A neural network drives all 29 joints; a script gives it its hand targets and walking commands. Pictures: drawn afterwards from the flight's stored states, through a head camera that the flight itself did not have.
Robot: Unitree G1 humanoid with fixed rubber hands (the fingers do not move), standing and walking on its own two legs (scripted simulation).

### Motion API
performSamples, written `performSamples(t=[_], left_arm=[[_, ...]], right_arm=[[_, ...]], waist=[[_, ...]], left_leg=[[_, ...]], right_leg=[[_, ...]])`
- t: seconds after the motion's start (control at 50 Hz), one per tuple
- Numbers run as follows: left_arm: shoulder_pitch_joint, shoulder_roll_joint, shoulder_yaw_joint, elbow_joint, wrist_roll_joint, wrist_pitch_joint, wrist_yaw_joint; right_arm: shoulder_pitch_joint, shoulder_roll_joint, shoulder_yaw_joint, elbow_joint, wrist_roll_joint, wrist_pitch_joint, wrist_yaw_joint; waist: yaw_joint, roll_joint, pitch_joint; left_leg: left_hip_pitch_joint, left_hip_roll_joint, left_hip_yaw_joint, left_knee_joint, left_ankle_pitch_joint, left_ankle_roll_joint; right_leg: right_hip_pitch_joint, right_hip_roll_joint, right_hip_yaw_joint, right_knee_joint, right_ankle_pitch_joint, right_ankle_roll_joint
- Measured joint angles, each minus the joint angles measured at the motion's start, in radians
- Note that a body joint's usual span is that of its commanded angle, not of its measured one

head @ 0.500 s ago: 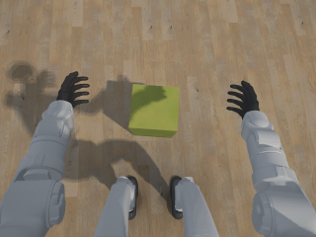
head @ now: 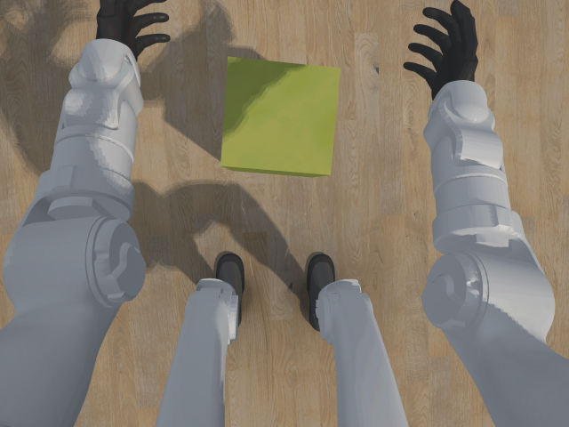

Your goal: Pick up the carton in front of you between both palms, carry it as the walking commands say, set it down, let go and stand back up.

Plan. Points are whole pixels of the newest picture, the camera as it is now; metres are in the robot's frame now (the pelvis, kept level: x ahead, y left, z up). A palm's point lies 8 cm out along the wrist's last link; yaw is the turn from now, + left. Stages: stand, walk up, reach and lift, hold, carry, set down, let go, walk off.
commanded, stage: reach and lift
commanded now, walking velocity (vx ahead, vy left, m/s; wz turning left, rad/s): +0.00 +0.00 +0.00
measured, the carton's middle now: (277, 127) +0.52 +0.00 -0.51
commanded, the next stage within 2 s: none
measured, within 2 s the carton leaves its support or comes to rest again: leaves its support in 1.60 s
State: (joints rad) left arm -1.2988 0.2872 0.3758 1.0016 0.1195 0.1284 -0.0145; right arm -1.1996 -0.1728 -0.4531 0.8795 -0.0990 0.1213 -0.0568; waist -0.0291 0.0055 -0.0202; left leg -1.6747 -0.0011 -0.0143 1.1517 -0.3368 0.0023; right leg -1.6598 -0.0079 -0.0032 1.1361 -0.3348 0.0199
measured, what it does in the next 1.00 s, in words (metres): lowers itself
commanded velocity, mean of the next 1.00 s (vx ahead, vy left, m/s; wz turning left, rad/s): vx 0.00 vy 0.00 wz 0.00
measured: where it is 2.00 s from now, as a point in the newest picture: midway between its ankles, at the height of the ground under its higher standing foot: (276, 306)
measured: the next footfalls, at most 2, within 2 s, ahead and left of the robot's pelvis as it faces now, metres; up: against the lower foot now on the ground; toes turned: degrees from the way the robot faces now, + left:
none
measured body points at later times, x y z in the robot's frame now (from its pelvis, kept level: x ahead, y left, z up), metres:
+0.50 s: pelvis -0.05 -0.01 -0.22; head +0.32 +0.00 +0.03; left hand +0.54 +0.19 -0.37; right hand +0.52 -0.19 -0.37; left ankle +0.06 +0.12 -0.60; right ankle +0.06 -0.13 -0.60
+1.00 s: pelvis -0.04 -0.01 -0.27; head +0.34 +0.00 -0.04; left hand +0.54 +0.17 -0.45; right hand +0.53 -0.18 -0.45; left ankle +0.06 +0.12 -0.60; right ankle +0.06 -0.13 -0.60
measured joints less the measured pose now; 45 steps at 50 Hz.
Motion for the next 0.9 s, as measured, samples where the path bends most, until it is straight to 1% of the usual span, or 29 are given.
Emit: performSamples(t=[0.08, 0.14, 0.18, 0.24, 0.34, 0.44, 0.54, 0.66, 0.78, 0.9], left_arm=[[0.039, -0.025, 0.013, 0.006, 0.007, -0.028, 0.015], [0.05, -0.022, -0.004, 0.008, -0.013, -0.042, 0.032], [0.047, -0.008, -0.034, 0.007, -0.045, -0.047, 0.045], [0.029, 0.028, -0.1, 0.002, -0.115, -0.047, 0.066], [-0.031, 0.093, -0.206, -0.002, -0.227, -0.029, 0.092], [-0.132, 0.138, -0.269, 0.044, -0.29, 0.003, 0.104], [-0.245, 0.158, -0.294, 0.148, -0.308, 0.006, 0.098], [-0.33, 0.17, -0.309, 0.238, -0.314, -0.024, 0.087], [-0.334, 0.179, -0.347, 0.22, -0.35, -0.049, 0.098], [-0.316, 0.153, -0.358, 0.186, -0.366, -0.055, 0.115]], right_arm=[[0.031, 0.007, -0.003, 0.02, -0.005, -0.032, 0.0], [0.032, -0.002, 0.022, 0.032, 0.017, -0.044, -0.008], [0.023, -0.016, 0.054, 0.036, 0.049, -0.049, -0.019], [0.0, -0.048, 0.116, 0.037, 0.114, -0.048, -0.039], [-0.057, -0.105, 0.214, 0.037, 0.226, -0.025, -0.071], [-0.155, -0.144, 0.269, 0.077, 0.293, 0.012, -0.089], [-0.271, -0.155, 0.28, 0.179, 0.298, 0.016, -0.086], [-0.36, -0.162, 0.278, 0.272, 0.285, -0.013, -0.074], [-0.376, -0.179, 0.313, 0.272, 0.313, -0.041, -0.076], [-0.369, -0.194, 0.346, 0.263, 0.336, -0.054, -0.073]], waist=[[0.004, 0.001, -0.056], [0.004, 0.001, -0.067], [0.003, 0.0, -0.055], [0.004, -0.001, -0.018], [0.004, -0.007, 0.077], [0.004, -0.013, 0.187], [0.003, -0.016, 0.286], [0.004, -0.018, 0.391], [0.006, -0.019, 0.493], [0.013, -0.016, 0.476]], left_leg=[[-0.121, -0.008, -0.011, 0.121, -0.05, -0.008], [-0.218, -0.012, -0.013, 0.238, -0.099, -0.011], [-0.281, -0.014, -0.014, 0.323, -0.127, -0.012], [-0.367, -0.016, -0.016, 0.454, -0.164, -0.013], [-0.478, -0.017, -0.023, 0.656, -0.199, -0.019], [-0.538, -0.019, -0.026, 0.803, -0.204, -0.023], [-0.571, -0.02, -0.028, 0.894, -0.197, -0.026], [-0.596, -0.022, -0.028, 0.969, -0.2, -0.026], [-0.57, -0.021, -0.022, 1.035, -0.236, -0.023], [-0.573, -0.022, -0.017, 1.069, -0.265, -0.024]], right_leg=[[-0.123, 0.011, 0.017, 0.123, -0.049, 0.009], [-0.22, 0.015, 0.022, 0.241, -0.099, 0.013], [-0.283, 0.018, 0.025, 0.327, -0.13, 0.015], [-0.368, 0.022, 0.024, 0.458, -0.167, 0.015], [-0.477, 0.028, 0.02, 0.658, -0.203, 0.015], [-0.538, 0.034, 0.018, 0.804, -0.207, 0.017], [-0.571, 0.039, 0.017, 0.894, -0.2, 0.02], [-0.595, 0.042, 0.018, 0.968, -0.203, 0.025], [-0.57, 0.044, 0.024, 1.036, -0.239, 0.028], [-0.575, 0.043, 0.029, 1.074, -0.27, 0.029]])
